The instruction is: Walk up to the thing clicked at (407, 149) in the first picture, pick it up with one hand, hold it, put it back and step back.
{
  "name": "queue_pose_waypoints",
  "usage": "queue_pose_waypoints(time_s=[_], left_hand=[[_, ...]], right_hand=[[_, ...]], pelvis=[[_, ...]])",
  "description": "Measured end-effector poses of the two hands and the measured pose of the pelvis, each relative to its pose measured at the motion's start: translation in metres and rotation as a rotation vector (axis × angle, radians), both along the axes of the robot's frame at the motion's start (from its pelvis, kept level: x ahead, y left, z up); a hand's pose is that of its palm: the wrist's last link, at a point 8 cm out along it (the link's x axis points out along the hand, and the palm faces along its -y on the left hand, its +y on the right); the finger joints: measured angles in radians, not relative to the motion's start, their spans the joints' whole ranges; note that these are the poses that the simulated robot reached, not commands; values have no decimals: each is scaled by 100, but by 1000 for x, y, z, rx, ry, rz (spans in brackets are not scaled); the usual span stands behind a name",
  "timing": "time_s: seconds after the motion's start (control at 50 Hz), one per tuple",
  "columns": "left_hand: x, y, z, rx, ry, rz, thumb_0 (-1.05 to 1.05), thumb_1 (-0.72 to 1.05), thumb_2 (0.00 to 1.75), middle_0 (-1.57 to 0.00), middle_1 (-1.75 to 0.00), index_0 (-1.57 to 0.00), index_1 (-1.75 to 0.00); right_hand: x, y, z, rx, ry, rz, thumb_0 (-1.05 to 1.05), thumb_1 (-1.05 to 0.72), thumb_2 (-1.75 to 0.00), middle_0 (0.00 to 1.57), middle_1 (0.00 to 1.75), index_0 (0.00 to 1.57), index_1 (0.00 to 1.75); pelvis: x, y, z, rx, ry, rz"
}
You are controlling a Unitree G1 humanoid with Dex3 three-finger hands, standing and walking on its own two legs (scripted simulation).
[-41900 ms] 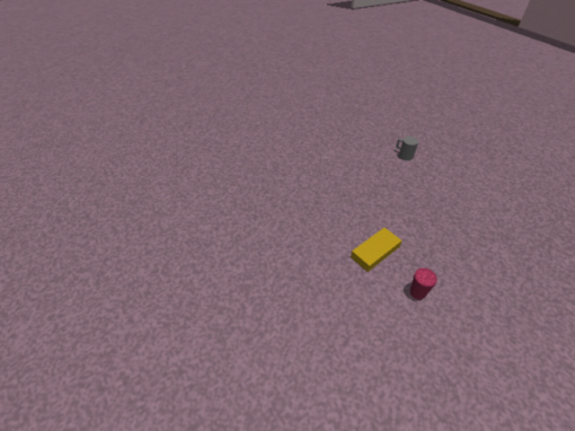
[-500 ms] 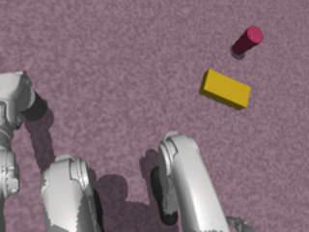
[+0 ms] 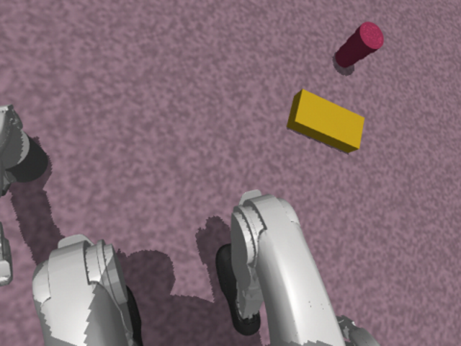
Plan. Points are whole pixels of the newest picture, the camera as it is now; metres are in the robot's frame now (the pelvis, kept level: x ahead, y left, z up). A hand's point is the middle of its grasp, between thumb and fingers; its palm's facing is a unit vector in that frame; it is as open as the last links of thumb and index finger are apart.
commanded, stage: rest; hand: left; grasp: from above
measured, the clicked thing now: (9, 163) +0.46 +0.29 -0.24
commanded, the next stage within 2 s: open in 0.50 s
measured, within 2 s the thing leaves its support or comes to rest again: rests again in 0.16 s
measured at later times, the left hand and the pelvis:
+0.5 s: hand (2, 155) +0.47 +0.29 -0.22, palm faces -0.46 -0.08 -0.88, open 10.7 cm; pelvis +0.00 +0.00 -0.01, yaw -2 degrees
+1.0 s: hand (2, 152) +0.48 +0.29 -0.22, palm faces -0.44 -0.08 -0.90, open 12.5 cm; pelvis +0.00 +0.00 -0.01, yaw -4 degrees
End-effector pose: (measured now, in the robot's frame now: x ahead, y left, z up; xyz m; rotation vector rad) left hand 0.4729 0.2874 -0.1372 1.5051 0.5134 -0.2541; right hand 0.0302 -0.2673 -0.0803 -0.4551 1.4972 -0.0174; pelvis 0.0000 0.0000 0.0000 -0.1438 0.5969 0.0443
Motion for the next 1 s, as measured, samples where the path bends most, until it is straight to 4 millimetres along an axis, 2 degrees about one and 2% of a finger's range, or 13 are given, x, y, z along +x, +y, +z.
queue_pose_waypoints(time_s=[0.24, 0.68, 0.8, 1.0], left_hand=[[7, -3, -24, -24, 1, 4, 1, -8, 64, -71, -85, -55, -75], [7, 2, -24, -23, 0, 13, 0, -8, 65, -71, -86, -55, -76], [5, 0, -28, -16, 8, -5, 0, -10, 70, -57, -89, -49, -81], [11, 2, -30, -8, -31, 12, 0, -31, 85, -30, -95, -31, -93]], right_hand=[[-9, 4, -1, 11, 33, 24, 0, -90, -89, 20, 30, 20, 30], [-12, 4, 6, 24, 2, 82, 0, -90, -90, 20, 30, 20, 30], [-15, 4, 8, 24, 6, 91, 0, -90, -90, 20, 30, 20, 30], [-21, 9, 12, 30, 22, 88, 0, -90, -90, 20, 30, 20, 30]], pelvis=[[2, 1, -9, -17, -19, -13], [-2, 2, -13, -35, -56, -26], [-3, 2, -14, -37, -62, -30], [-3, 3, -13, -46, -60, -33]])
